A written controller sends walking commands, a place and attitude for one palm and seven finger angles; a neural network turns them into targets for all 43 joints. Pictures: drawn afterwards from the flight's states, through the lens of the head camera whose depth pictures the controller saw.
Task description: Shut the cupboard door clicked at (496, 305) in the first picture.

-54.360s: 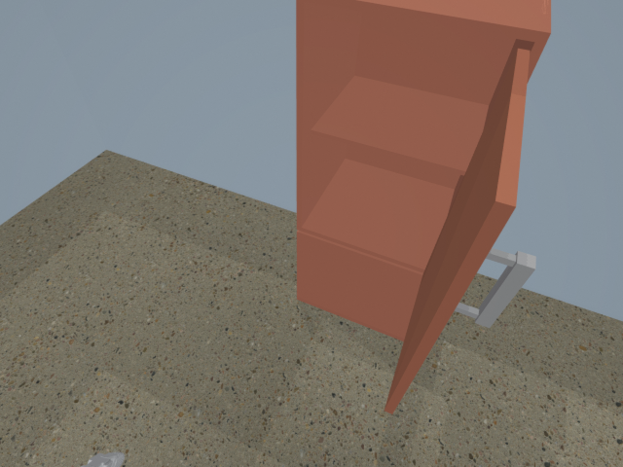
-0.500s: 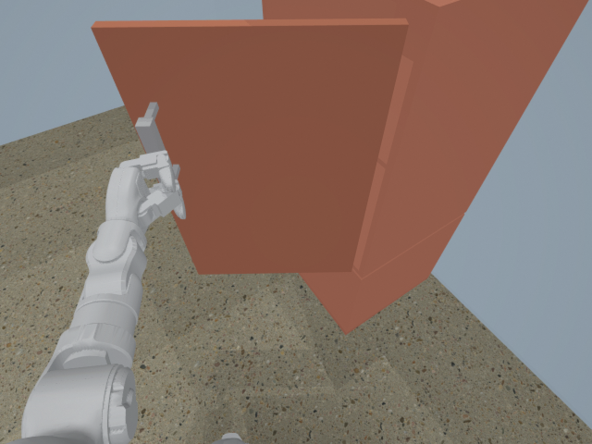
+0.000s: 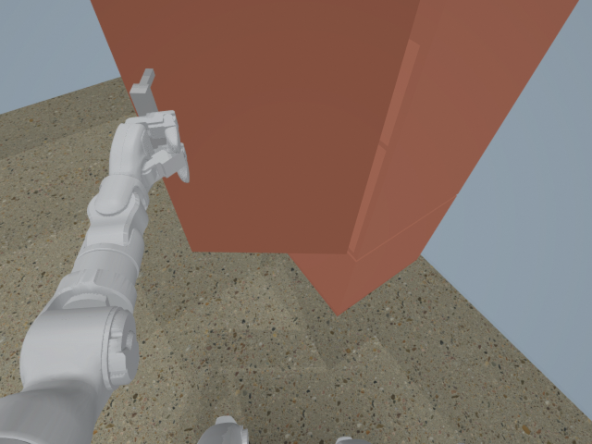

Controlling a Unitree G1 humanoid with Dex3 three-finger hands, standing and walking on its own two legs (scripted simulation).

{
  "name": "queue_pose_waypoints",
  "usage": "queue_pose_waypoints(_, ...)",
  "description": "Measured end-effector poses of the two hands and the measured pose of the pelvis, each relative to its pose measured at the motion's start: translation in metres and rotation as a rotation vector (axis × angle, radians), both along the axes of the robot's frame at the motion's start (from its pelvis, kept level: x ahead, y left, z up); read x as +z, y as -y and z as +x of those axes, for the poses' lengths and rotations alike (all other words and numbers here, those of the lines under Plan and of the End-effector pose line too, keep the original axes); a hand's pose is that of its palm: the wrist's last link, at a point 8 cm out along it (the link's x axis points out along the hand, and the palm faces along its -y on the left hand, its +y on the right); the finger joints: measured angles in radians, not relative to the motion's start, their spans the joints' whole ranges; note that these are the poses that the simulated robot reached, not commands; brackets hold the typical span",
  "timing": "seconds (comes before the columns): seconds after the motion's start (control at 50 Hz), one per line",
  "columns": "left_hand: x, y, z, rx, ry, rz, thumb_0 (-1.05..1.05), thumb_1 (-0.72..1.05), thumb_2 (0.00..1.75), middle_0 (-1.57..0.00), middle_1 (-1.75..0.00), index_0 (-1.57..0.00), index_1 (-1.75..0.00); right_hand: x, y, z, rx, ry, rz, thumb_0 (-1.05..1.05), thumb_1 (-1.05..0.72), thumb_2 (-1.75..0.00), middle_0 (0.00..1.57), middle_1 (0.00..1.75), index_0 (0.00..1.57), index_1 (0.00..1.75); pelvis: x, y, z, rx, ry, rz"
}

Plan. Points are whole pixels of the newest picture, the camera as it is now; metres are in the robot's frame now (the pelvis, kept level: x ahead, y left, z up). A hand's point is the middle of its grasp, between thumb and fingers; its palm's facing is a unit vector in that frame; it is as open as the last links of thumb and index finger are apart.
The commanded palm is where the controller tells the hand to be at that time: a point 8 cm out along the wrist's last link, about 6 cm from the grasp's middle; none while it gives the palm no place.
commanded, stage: push the door shut along its arc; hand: left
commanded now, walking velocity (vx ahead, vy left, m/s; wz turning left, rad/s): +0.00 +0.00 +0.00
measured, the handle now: (157, 121) +0.55 +0.18 +0.12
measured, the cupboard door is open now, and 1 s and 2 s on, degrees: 55 38 33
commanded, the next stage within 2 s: pull the fist back off the door in 1.28 s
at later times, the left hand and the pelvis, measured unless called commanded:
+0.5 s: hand (189, 123) +0.54 +0.13 +0.12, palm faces -0.17 -0.99 +0.01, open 3.1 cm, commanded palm +0.54 +0.17 +0.12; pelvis +0.00 +0.00 -0.02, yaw -1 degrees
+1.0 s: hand (223, 100) +0.58 +0.09 +0.13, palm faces -0.30 -0.95 +0.01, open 3.1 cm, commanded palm +0.60 +0.12 +0.12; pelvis +0.00 +0.01 -0.03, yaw -1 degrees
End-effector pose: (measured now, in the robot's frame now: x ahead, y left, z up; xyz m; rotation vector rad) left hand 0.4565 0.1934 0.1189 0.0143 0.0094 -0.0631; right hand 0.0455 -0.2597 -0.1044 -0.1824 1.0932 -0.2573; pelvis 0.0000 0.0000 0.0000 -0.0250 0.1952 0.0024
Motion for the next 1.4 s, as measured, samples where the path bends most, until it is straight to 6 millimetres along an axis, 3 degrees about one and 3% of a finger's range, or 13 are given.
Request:
queue_pose_waypoints(0.2,0.002,-0.001,0.028,-0.045,-0.008,-0.001,0.02,0.9,0.9,-1.3,-1.5,-1.32,-1.5,-0.005,0.006,-0.052,-0.054,-0.147,-0.031,0.01,-0.91,-0.9,0.2,0.3,0.21,0.3,-0.006,-0.003,-0.002,0.001,-0.054,-0.012)
queue_pose_waypoints(0.32,0.002,0.0,0.046,-0.064,-0.018,-0.013,0.02,0.9,0.9,-1.3,-1.5,-1.31,-1.5,-0.003,0.007,-0.072,-0.079,-0.2,-0.045,0.01,-0.91,-0.9,0.2,0.3,0.21,0.3,-0.01,-0.004,-0.001,0.001,-0.085,-0.018)
queue_pose_waypoints(0.48,0.003,0.003,0.066,-0.104,-0.021,-0.016,0.02,0.9,0.9,-1.3,-1.5,-1.3,-1.5,-0.004,0.005,-0.08,-0.094,-0.229,-0.052,0.01,-0.91,-0.9,0.2,0.3,0.21,0.3,-0.015,-0.005,0.0,-0.002,-0.121,-0.026)
queue_pose_waypoints(0.74,0.006,0.012,0.092,-0.164,-0.038,-0.014,0.02,0.9,0.9,-1.3,-1.5,-1.29,-1.5,-0.009,-0.003,-0.077,-0.088,-0.248,-0.052,0.0,-0.91,-0.9,0.2,0.3,0.21,0.3,-0.023,-0.008,0.004,0.001,-0.165,-0.038)
queue_pose_waypoints(0.86,0.01,0.027,0.106,-0.209,-0.019,0.0,0.02,0.91,0.9,-1.3,-1.5,-1.29,-1.5,-0.011,-0.004,-0.082,-0.093,-0.265,-0.061,0.0,-0.91,-0.9,0.2,0.3,0.21,0.3,-0.028,-0.009,0.004,-0.001,-0.192,-0.042)
queue_pose_waypoints(1.08,0.011,0.056,0.133,-0.251,-0.022,-0.006,0.02,0.9,0.9,-1.3,-1.5,-1.3,-1.5,-0.014,-0.011,-0.109,-0.145,-0.324,-0.062,0.0,-0.91,-0.9,0.2,0.3,0.21,0.3,-0.037,-0.01,0.004,-0.02,-0.235,-0.043)
queue_pose_waypoints(1.24,0.013,0.057,0.143,-0.268,-0.04,0.015,0.01,0.88,0.91,-1.3,-1.5,-1.3,-1.5,-0.016,-0.021,-0.135,-0.18,-0.409,-0.034,0.0,-0.91,-0.9,0.2,0.3,0.21,0.3,-0.041,-0.008,0.005,-0.023,-0.251,-0.045)
queue_pose_waypoints(1.4,0.013,0.061,0.15,-0.297,-0.039,0.008,0.01,0.9,0.93,-1.3,-1.5,-1.3,-1.5,-0.013,-0.021,-0.144,-0.185,-0.438,-0.059,0.0,-0.91,-0.9,0.2,0.3,0.21,0.3,-0.046,-0.007,0.003,-0.016,-0.27,-0.056)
